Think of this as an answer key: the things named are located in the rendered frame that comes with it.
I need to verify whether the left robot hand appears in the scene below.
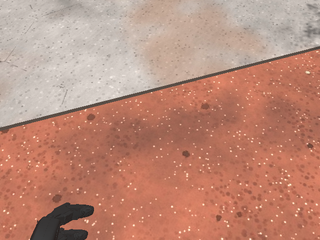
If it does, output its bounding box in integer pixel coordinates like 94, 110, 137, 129
30, 202, 94, 240

